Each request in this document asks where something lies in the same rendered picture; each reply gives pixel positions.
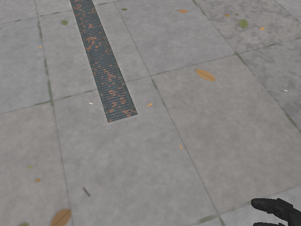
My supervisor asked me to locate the robot right hand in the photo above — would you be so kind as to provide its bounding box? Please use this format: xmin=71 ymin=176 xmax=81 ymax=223
xmin=251 ymin=198 xmax=301 ymax=226

